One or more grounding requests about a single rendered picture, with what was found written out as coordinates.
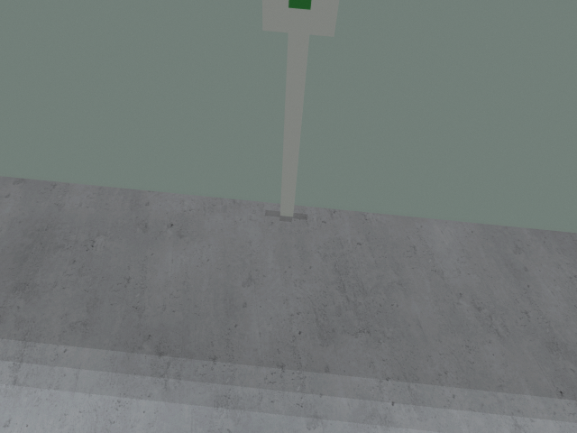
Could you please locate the panel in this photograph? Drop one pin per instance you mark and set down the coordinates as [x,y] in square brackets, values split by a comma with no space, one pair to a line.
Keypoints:
[299,23]

